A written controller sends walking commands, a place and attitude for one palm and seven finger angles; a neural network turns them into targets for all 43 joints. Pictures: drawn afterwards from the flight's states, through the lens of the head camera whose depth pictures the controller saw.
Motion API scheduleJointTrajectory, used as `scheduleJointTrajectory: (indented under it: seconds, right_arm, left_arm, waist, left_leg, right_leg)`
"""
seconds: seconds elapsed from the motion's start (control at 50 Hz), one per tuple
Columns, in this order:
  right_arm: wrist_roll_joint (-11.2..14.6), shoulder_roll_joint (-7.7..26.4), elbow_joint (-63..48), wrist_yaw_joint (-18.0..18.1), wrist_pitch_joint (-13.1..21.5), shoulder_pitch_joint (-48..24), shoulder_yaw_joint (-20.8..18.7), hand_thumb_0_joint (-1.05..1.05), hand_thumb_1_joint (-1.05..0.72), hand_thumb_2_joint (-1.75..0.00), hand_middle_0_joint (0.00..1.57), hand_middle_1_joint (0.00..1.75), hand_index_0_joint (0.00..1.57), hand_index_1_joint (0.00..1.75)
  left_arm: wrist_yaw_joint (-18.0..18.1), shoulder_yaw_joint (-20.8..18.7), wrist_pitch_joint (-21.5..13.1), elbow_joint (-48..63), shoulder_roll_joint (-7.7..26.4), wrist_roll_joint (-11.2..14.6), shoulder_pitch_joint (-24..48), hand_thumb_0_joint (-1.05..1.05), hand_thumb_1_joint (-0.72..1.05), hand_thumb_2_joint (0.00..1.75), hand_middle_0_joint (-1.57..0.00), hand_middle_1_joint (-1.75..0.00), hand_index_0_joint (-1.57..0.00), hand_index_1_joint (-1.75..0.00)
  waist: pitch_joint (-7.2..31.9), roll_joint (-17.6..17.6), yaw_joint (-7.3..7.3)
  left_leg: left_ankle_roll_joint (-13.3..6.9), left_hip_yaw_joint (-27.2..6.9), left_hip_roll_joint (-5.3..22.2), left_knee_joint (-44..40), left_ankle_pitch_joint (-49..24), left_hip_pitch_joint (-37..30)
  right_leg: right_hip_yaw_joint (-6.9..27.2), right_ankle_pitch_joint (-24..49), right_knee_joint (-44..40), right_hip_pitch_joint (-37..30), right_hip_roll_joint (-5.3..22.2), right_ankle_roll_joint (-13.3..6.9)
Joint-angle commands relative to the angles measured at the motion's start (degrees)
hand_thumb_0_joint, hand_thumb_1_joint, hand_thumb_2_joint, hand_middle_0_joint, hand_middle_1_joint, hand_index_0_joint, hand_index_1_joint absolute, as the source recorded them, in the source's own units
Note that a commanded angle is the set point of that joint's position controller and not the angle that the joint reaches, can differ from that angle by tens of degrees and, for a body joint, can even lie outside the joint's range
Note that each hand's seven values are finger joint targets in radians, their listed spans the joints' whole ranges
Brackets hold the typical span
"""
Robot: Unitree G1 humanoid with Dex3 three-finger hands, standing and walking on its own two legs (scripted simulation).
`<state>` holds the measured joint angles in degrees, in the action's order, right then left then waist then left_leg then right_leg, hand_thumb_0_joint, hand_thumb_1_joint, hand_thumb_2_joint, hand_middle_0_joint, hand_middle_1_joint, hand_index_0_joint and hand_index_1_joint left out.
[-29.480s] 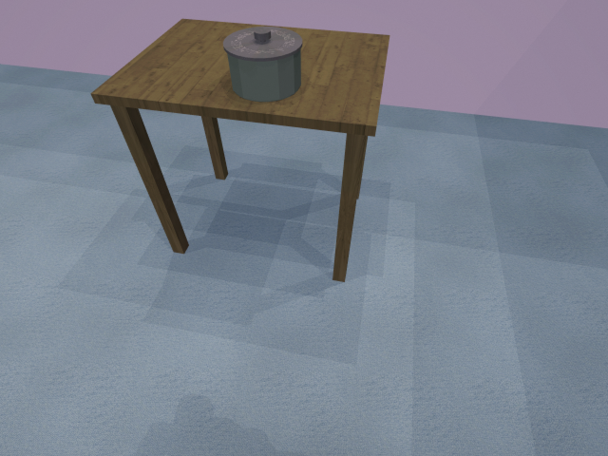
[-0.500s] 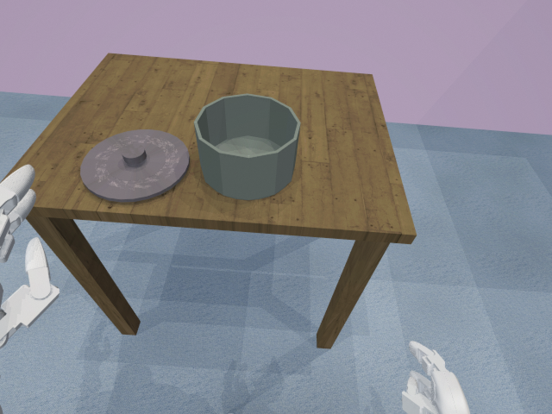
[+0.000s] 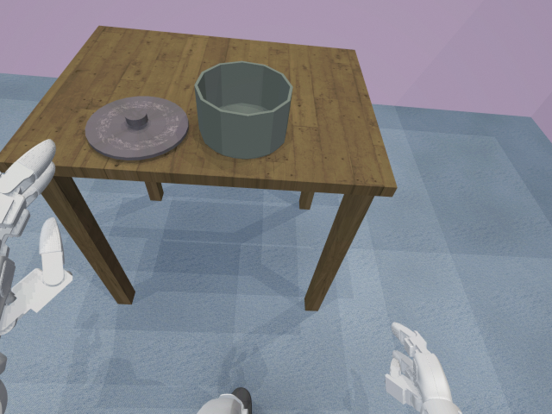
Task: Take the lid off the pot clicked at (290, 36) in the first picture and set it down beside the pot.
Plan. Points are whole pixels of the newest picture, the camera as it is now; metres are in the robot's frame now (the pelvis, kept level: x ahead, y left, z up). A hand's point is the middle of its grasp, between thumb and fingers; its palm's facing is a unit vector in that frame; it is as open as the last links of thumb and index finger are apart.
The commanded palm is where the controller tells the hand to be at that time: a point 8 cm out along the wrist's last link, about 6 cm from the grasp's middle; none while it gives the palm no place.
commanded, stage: step back with the hand held close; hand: left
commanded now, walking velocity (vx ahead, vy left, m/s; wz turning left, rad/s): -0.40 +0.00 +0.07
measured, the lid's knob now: (136, 117) +0.65 +0.34 +0.01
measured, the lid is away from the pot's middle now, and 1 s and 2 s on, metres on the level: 0.23 0.23 0.23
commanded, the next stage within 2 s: stop stepping back and stand still in 0.12 s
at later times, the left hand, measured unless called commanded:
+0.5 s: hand out of the picture +0.00 +0.26 +0.21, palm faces +0.37 -0.83 -0.41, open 7.4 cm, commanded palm -0.01 +0.32 +0.20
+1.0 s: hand out of the picture +0.03 +0.32 +0.22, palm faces +0.41 -0.74 -0.53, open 7.4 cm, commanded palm none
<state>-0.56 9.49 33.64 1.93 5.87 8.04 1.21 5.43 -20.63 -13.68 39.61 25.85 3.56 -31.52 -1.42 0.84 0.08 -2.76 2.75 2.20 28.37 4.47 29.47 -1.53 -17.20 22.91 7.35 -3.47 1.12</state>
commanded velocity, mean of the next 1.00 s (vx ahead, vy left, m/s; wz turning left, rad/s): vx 0.10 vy -0.07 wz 0.02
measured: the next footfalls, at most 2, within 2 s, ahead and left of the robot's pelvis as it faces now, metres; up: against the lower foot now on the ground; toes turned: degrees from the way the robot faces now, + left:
right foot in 0.34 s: -0.08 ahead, -0.09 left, +0.00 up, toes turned -1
left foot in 0.56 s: -0.18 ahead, +0.16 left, +0.00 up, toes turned +4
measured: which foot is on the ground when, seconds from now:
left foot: down 0.00-0.36, up 0.38-0.54, down 0.56-1.00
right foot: down 0.00-0.16, up 0.18-0.32, down 0.34-0.58, up 0.60-1.00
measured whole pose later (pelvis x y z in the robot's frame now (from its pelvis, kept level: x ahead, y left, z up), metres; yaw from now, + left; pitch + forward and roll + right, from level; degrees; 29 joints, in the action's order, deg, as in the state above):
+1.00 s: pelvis -0.16 +0.07 +0.01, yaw +2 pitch +3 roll -3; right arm 0.3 9.8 35.8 2.9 5.4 15.8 1.3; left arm 8.5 -28.8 -11.1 37.5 29.6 3.6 -34.7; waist 2.3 1.1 1.4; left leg -1.7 1.1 2.1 28.5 19.2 12.6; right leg -6.9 -17.9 27.9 14.4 -1.3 -1.8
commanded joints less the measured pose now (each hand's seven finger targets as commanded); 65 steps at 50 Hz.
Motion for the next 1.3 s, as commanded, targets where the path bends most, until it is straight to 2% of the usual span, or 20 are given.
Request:
scheduleJointTrajectory:
  seconds: [0.0,0.1,0.18,0.2,0.22,0.26,0.32,0.36,0.42,0.52,0.56,0.62,0.66,0.84,0.96,1.02,1.08,1.18,1.24,1.28]
  right_arm:
    - [1.23,8.71,-8.71,2.1,2.09,-2.59,-4.45,0.0,-0.9,-0.9,0.2,0.3,0.2,0.3]
    - [0.57,10.39,-9.6,2.78,2.28,-5.47,-4.23,0.0,-0.9,-0.9,0.2,0.3,0.2,0.3]
    - [-0.85,10.84,-8.81,1.8,2.32,-2.54,-5.96,0.0,-0.9,-0.9,0.2,0.3,0.2,0.3]
    - [0.95,19.79,3.76,1.28,3.52,10.82,-5.72,0.0,-0.9,-0.9,0.2,0.3,0.2,0.3]
    - [1.77,6.47,-12.32,-0.81,3.27,-5.51,-6.23,0.0,-0.9,-0.9,0.2,0.3,0.2,0.3]
    - [0.95,9.39,-11.97,0.19,3.55,-0.4,-5.88,0.0,-0.9,-0.9,0.2,0.3,0.2,0.3]
    - [0.59,8.07,-11.99,-0.59,2.23,0.12,-4.58,0.0,-0.9,-0.9,0.2,0.3,0.2,0.3]
    - [1.73,8.44,-9.94,-0.14,0.77,0.26,-4.86,0.0,-0.9,-0.9,0.2,0.3,0.2,0.3]
    - [2.8,7.79,-9.62,1.06,-1.61,-0.68,-5.12,0.0,-0.9,-0.9,0.2,0.3,0.2,0.3]
    - [3.1,8.42,-6.26,3.15,2.4,-3.06,-1.7,0.0,-0.9,-0.9,0.2,0.3,0.2,0.3]
    - [3.19,8.29,-7.58,3.07,4.36,1.15,-2.46,0.0,-0.9,-0.9,0.2,0.3,0.2,0.3]
    - [1.11,6.91,-7.99,0.36,5.65,1.39,-3.22,0.0,-0.9,-0.9,0.2,0.3,0.2,0.3]
    - [2.53,7.6,-9.6,-1.93,5.58,-0.27,-3.76,0.0,-0.9,-0.9,0.2,0.3,0.2,0.3]
    - [0.64,6.68,-7.83,1.21,2.75,0.87,-2.62,0.0,-0.9,-0.9,0.2,0.3,0.2,0.3]
    - [1.67,9.46,-6.62,2.17,2.2,0.52,-3.87,0.0,-0.9,-0.9,0.2,0.3,0.2,0.3]
    - [2.66,9.57,0.75,-2.96,0.68,5.78,-5.3,0.0,-0.9,-0.9,0.2,0.3,0.2,0.3]
    - [0.6,10.18,0.55,-3.07,-3.39,7.22,-5.32,0.0,-0.9,-0.9,0.2,0.3,0.2,0.3]
    - [-1.54,9.01,2.73,-2.87,-5.6,7.92,-5.5,0.0,-0.9,-0.9,0.2,0.3,0.2,0.3]
    - [-2.0,16.55,5.65,-1.67,-5.01,13.63,-6.43,0.0,-0.9,-0.9,0.2,0.3,0.2,0.3]
    - [-1.85,17.52,7.58,-1.15,-4.7,10.57,-6.42,0.0,-0.9,-0.9,0.2,0.3,0.2,0.3]
  left_arm:
    - [1.9,-11.43,-5.67,13.79,11.36,1.44,-2.68,0.0,0.9,0.9,-0.2,-0.3,-0.2,-0.3]
    - [1.96,-8.48,-5.13,5.99,8.23,1.02,7.17,0.0,0.9,0.9,-0.2,-0.3,-0.2,-0.3]
    - [1.66,-10.85,-4.9,0.62,7.76,0.86,4.95,0.0,0.9,0.9,-0.2,-0.3,-0.2,-0.3]
    - [-4.63,14.23,4.97,-38.33,-7.32,-4.86,-3.61,0.0,0.9,0.9,-0.2,-0.3,-0.2,-0.3]
    - [-1.03,-7.5,-1.07,15.78,8.43,2.68,11.47,0.0,0.9,0.9,-0.2,-0.3,-0.2,-0.3]
    - [0.6,-11.74,-4.15,14.22,11.3,1.19,-5.17,0.0,0.9,0.9,-0.2,-0.3,-0.2,-0.3]
    - [1.15,-13.11,-2.15,28.57,14.59,0.81,-10.36,0.0,0.9,0.9,-0.2,-0.3,-0.2,-0.3]
    - [1.36,-12.44,-0.93,31.33,15.0,0.4,-4.11,0.0,0.9,0.9,-0.2,-0.3,-0.2,-0.3]
    - [0.85,-12.48,3.57,17.73,11.96,1.04,7.04,0.0,0.9,0.9,-0.2,-0.3,-0.2,-0.3]
    - [1.37,-7.53,1.62,-4.23,8.77,-0.33,22.19,0.0,0.9,0.9,-0.2,-0.3,-0.2,-0.3]
    - [2.2,-4.93,-1.16,0.29,6.8,-0.51,25.15,0.0,0.9,0.9,-0.2,-0.3,-0.2,-0.3]
    - [1.39,-6.02,-2.74,8.17,7.2,-0.02,17.53,0.0,0.9,0.9,-0.2,-0.3,-0.2,-0.3]
    - [1.15,-2.93,-2.24,13.14,3.33,0.17,8.97,0.0,0.9,0.9,-0.2,-0.3,-0.2,-0.3]
    - [3.74,-11.56,-0.37,14.98,9.55,-0.16,-3.23,0.0,0.9,0.9,-0.2,-0.3,-0.2,-0.3]
    - [3.14,-11.39,0.04,1.2,8.67,0.07,-0.96,0.0,0.9,0.9,-0.2,-0.3,-0.2,-0.3]
    - [-4.84,10.71,12.04,-42.26,-3.84,-7.24,1.94,0.0,0.9,0.9,-0.2,-0.3,-0.2,-0.3]
    - [-4.52,11.38,12.37,-48.7,-4.7,-6.63,7.27,0.0,0.9,0.9,-0.2,-0.3,-0.2,-0.3]
    - [-4.76,14.81,13.29,-64.34,-2.3,-5.53,16.23,0.0,0.9,0.9,-0.2,-0.3,-0.2,-0.3]
    - [-5.57,17.26,13.78,-70.19,-6.98,-3.82,17.53,0.0,0.9,0.9,-0.2,-0.3,-0.2,-0.3]
    - [-5.67,17.74,13.75,-75.03,-7.16,-3.85,18.16,0.0,0.9,0.9,-0.2,-0.3,-0.2,-0.3]
  waist:
    - [11.8,-5.66,1.21]
    - [-3.34,11.39,1.73]
    - [4.2,12.69,-0.17]
    - [0.51,10.73,9.29]
    - [15.3,3.52,-3.45]
    - [17.21,5.55,-2.77]
    - [21.07,5.88,-1.72]
    - [15.78,-5.31,1.3]
    - [-3.13,-10.53,4.95]
    - [-10.26,10.74,1.77]
    - [-6.75,29.8,2.01]
    - [0.97,11.49,3.34]
    - [2.2,-3.41,1.68]
    - [4.38,17.28,2.22]
    - [8.3,1.73,2.15]
    - [8.73,-13.67,1.86]
    - [7.31,-22.62,0.17]
    - [-0.77,-7.82,3.8]
    - [-0.05,19.44,3.82]
    - [0.73,18.64,2.2]
  left_leg:
    - [3.75,-3.88,-0.48,15.97,11.04,-27.58]
    - [1.21,-18.07,6.88,-11.68,22.72,-7.21]
    - [2.27,-25.58,13.73,-30.08,42.4,9.17]
    - [2.36,-28.18,8.99,-13.13,7.07,0.42]
    - [3.08,-17.58,10.2,-23.3,27.54,-10.06]
    - [3.14,-12.2,4.3,-17.03,31.66,-9.02]
    - [7.36,1.86,-5.39,10.19,23.63,-17.4]
    - [4.25,-3.79,-6.03,47.71,18.23,-11.91]
    - [2.45,-13.75,1.76,65.3,17.29,-13.57]
    - [-0.46,-4.38,2.58,-5.93,25.2,-11.95]
    - [-3.26,-18.61,11.07,-14.71,21.63,-20.49]
    - [-9.92,-37.26,19.19,-13.16,6.06,-17.99]
    - [-8.18,-29.94,17.72,-12.28,5.6,-17.57]
    - [-1.69,-10.81,11.34,-13.14,-0.91,-20.74]
    - [-1.25,-5.9,6.68,0.57,0.87,-11.04]
    - [2.95,-3.45,2.56,23.87,28.56,4.69]
    - [1.65,-1.75,0.45,29.43,32.01,6.04]
    - [2.39,2.41,-1.24,9.15,13.11,-9.97]
    - [-10.38,-27.73,16.6,-7.38,-15.19,-18.36]
    - [-8.54,-21.87,14.61,-7.38,-7.39,-13.95]
  right_leg:
    - [5.48,6.06,-6.7,25.56,15.54,-7.57]
    - [-0.5,-7.2,4.17,20.05,1.19,-2.19]
    - [0.37,-15.02,28.98,-2.34,-5.88,-3.31]
    - [7.61,-10.4,33.7,12.08,-0.84,-0.19]
    - [3.61,-16.37,28.37,5.01,-4.95,-2.32]
    - [-3.9,-16.71,16.6,0.51,-5.85,-4.47]
    - [1.81,-8.12,-1.61,7.35,5.07,-7.87]
    - [11.17,-2.03,-5.64,23.64,21.81,-11.81]
    - [15.38,-26.67,-11.07,55.54,24.09,-11.75]
    - [6.23,-16.56,12.18,30.49,11.52,-6.91]
    - [-1.87,-16.45,40.31,36.09,0.02,-3.48]
    - [6.42,-12.82,56.09,38.92,3.02,-1.93]
    - [6.01,-6.68,53.41,35.87,3.16,-1.9]
    - [-6.35,-5.11,18.06,18.77,1.32,-2.36]
    - [-2.25,7.22,0.42,-5.77,4.31,-4.49]
    - [11.25,38.11,7.59,-6.65,27.96,-14.06]
    - [8.27,27.89,7.17,-1.09,21.99,-13.83]
    - [3.49,29.79,11.45,10.35,18.06,-7.87]
    - [-1.57,-17.58,33.61,23.8,3.54,-0.36]
    - [0.98,-19.91,33.05,20.22,5.09,-1.74]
